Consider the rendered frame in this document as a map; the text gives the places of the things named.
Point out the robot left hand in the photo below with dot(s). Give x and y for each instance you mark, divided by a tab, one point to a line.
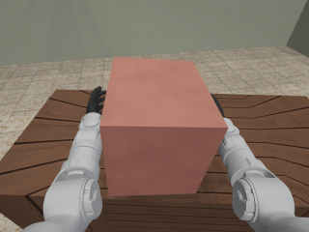
93	104

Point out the pedestal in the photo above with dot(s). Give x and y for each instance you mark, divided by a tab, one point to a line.
274	127

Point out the robot right hand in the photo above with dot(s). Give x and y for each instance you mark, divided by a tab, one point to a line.
218	105

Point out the robot left forearm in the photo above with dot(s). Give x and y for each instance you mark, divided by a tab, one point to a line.
85	152

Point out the left robot upper arm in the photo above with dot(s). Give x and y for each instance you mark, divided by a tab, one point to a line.
69	206

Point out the carton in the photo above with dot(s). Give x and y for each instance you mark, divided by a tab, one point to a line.
159	128

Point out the robot right forearm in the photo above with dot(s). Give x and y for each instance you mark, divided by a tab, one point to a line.
239	159

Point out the right robot upper arm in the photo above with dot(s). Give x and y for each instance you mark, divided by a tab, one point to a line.
266	205

